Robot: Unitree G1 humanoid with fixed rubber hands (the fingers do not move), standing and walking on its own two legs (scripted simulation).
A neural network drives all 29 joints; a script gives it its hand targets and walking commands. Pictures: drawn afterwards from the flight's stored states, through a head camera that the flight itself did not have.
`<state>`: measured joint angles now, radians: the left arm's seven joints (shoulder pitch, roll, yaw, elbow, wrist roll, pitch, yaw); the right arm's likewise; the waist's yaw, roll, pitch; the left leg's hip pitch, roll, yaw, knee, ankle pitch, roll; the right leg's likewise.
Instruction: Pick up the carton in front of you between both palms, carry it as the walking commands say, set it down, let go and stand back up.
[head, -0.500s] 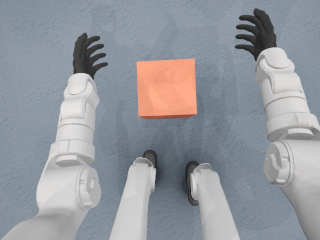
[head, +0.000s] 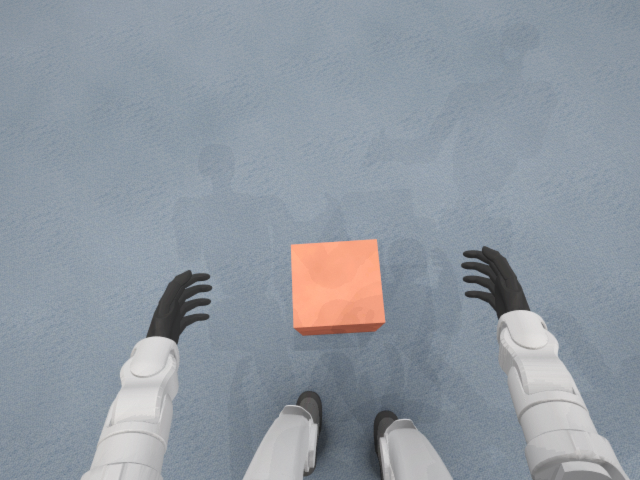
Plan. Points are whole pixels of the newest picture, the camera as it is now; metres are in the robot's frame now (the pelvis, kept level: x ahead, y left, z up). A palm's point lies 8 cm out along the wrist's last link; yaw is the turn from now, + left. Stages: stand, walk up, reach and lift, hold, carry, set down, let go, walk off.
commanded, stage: let go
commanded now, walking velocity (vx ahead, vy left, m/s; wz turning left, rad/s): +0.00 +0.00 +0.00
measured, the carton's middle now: (336, 291) +0.44 +0.02 -0.61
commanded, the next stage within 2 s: stand in 0.84 s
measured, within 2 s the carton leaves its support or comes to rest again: neither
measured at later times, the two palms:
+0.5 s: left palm (152, 425) +0.19 +0.21 -0.02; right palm (606, 419) +0.21 -0.25 -0.02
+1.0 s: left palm (112, 430) +0.18 +0.25 -0.03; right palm (626, 440) +0.19 -0.28 -0.04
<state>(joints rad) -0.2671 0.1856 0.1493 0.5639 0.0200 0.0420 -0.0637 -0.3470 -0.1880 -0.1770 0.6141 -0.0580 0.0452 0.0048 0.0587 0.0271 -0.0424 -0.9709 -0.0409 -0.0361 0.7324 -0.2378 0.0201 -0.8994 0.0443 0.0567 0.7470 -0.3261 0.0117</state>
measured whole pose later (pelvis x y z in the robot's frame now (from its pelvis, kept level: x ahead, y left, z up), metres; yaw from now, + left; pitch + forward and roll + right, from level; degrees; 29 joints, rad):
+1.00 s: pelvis +0.04 -0.02 +0.04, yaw +1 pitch -2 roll +0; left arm 0.20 0.30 0.06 0.55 0.04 0.08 0.01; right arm 0.20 -0.28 -0.04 0.63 -0.04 0.04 -0.01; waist 0.01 -0.01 0.03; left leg -0.22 -0.03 -0.06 0.53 -0.27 0.00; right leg -0.13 0.04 0.04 0.51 -0.35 -0.02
